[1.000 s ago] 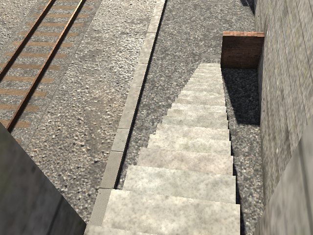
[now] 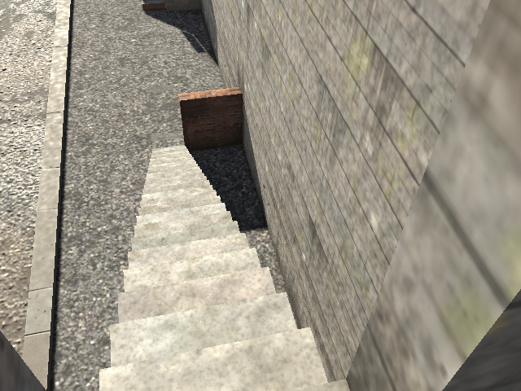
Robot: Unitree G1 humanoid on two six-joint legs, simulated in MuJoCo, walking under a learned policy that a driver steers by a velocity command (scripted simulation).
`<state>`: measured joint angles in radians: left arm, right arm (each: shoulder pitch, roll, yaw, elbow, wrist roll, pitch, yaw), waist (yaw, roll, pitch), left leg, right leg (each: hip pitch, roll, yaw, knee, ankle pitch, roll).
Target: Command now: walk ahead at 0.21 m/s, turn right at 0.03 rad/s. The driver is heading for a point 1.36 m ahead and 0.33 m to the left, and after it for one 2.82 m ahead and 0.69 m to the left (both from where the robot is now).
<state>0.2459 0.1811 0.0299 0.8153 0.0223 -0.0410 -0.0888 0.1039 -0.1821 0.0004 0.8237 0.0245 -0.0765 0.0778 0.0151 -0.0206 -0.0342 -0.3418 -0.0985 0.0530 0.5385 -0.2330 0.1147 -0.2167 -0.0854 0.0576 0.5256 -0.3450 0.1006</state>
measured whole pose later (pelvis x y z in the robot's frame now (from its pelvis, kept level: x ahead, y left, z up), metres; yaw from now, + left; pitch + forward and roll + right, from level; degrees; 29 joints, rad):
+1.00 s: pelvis +0.39 +0.08 -0.02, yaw +0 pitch +0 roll +1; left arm 0.00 0.21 0.03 0.71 0.02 0.06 0.01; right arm 0.45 -0.22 -0.05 0.77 0.02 -0.11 0.00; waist -0.08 0.01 0.01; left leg -0.18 -0.12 0.08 0.65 -0.48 0.13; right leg -0.76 -0.01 0.20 0.95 0.16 -0.04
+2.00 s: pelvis +0.65 +0.11 -0.37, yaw -3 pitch -2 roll -4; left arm 0.16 0.25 -0.01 0.70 0.00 0.05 -0.09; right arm 0.26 -0.30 -0.02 0.70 0.12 0.09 -0.06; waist 0.11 0.04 -0.09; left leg -0.49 0.03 -0.05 0.74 -0.72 0.11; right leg -0.64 0.19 -0.06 1.54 -0.93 -0.08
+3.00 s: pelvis +0.79 +0.29 -0.34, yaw -2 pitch +1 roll -7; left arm -0.10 0.13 -0.08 0.29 -0.11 0.18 -0.02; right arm 0.19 -0.24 0.07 0.43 0.05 0.02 -0.02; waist -0.04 0.06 -0.05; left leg -0.15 0.01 -0.19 0.44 -0.17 0.02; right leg -0.55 -0.01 -0.08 1.46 -0.76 0.06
